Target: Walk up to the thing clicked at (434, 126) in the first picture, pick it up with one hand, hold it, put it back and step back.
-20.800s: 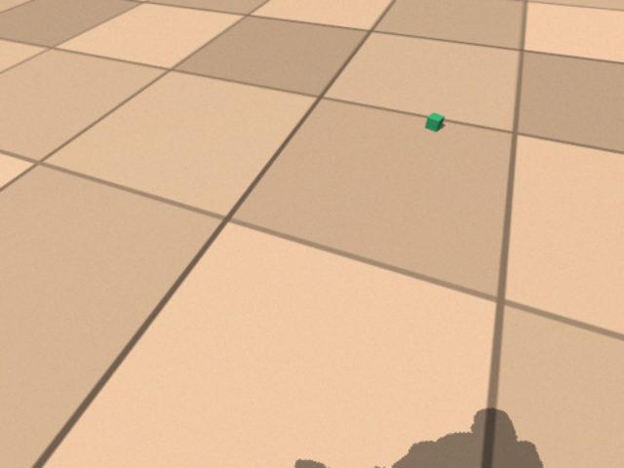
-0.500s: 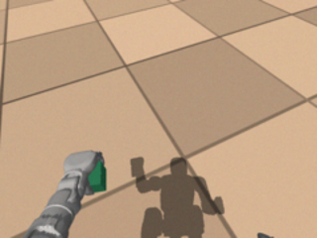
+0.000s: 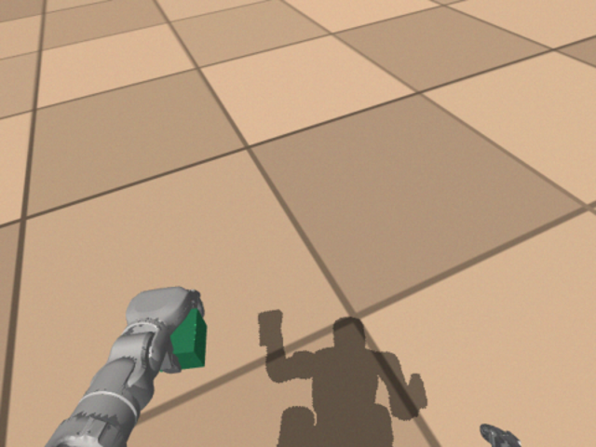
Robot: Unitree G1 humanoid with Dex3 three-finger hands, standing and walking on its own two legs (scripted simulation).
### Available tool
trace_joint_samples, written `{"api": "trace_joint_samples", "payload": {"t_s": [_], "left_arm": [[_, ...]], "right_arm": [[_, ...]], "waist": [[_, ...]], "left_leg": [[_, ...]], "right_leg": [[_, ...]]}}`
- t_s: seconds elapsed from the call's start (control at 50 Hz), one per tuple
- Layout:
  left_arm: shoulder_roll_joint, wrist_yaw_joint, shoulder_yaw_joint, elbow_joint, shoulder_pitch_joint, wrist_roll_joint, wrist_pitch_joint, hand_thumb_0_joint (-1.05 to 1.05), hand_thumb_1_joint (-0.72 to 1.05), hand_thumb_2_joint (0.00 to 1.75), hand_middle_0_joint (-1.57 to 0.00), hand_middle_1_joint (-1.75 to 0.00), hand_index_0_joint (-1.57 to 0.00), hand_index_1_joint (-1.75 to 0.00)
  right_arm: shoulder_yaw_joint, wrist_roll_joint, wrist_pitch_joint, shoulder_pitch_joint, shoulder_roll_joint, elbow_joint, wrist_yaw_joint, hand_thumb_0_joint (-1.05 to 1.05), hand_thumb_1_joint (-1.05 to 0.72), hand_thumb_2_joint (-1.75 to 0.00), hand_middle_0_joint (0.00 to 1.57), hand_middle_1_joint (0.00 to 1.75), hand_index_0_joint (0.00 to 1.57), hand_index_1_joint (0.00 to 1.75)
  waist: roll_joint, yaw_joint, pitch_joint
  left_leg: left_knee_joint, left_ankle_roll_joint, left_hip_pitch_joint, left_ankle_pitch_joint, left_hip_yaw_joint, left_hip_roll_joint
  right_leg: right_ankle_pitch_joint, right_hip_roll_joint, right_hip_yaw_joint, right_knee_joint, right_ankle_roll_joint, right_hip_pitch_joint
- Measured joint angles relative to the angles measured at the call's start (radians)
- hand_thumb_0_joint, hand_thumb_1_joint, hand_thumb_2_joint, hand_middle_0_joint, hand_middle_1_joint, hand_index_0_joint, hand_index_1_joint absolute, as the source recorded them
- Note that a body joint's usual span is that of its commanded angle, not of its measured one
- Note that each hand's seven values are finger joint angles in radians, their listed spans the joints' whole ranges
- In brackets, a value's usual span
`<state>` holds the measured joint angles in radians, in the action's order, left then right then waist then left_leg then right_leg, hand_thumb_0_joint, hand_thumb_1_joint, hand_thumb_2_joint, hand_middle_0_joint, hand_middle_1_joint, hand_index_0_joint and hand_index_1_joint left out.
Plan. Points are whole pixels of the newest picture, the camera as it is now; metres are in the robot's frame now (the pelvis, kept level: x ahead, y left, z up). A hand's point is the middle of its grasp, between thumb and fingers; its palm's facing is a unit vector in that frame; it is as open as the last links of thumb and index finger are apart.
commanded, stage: hold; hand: left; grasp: from above
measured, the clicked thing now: (179, 340) +0.32 +0.22 -0.07
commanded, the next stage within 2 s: crouch in 1.42 s
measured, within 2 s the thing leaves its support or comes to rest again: neither
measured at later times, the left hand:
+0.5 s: hand (165, 345) +0.29 +0.22 -0.03, palm faces -0.43 -0.06 -0.90, open 10.0 cm
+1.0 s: hand (164, 345) +0.28 +0.22 -0.02, palm faces -0.43 -0.07 -0.90, open 10.0 cm
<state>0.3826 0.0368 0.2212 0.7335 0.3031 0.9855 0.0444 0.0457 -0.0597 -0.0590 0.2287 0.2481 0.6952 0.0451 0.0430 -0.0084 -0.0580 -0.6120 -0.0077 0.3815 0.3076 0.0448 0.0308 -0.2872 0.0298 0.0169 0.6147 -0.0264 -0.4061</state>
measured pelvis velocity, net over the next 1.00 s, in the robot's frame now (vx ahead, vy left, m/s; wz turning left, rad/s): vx -0.01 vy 0.00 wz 0.00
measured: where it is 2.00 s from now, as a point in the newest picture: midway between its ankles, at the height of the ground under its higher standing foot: outside the picture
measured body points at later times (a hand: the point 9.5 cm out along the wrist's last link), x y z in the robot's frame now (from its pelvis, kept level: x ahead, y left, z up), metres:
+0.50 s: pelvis -0.01 +0.00 +0.01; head +0.00 -0.02 +0.46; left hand +0.31 +0.22 +0.02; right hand +0.13 -0.26 -0.11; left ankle +0.00 +0.12 -0.73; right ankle +0.02 -0.14 -0.73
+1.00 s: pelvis -0.01 +0.00 +0.01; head +0.00 -0.03 +0.46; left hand +0.30 +0.22 +0.03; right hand +0.15 -0.25 -0.10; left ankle +0.00 +0.12 -0.73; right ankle +0.02 -0.14 -0.73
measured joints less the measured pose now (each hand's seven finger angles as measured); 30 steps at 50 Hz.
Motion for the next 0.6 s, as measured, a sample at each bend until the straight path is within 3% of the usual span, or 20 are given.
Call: {"api": "trace_joint_samples", "payload": {"t_s": [0.6], "left_arm": [[0.014, -0.058, -0.002, -0.1, -0.05, -0.007, -0.007, -0.01, -0.05, 0.56, -0.72, -0.55, -0.75, -0.5]], "right_arm": [[-0.016, -0.011, -0.013, -0.03, 0.002, -0.021, 0.01, 0.01, -0.91, -0.9, 0.2, 0.3, 0.2, 0.3]], "waist": [[0.004, 0.019, 0.038]], "left_leg": [[0.109, -0.003, -0.104, -0.062, 0.006, -0.003]], "right_leg": [[0.055, 0.0, 0.004, -0.092, 0.004, 0.095]]}}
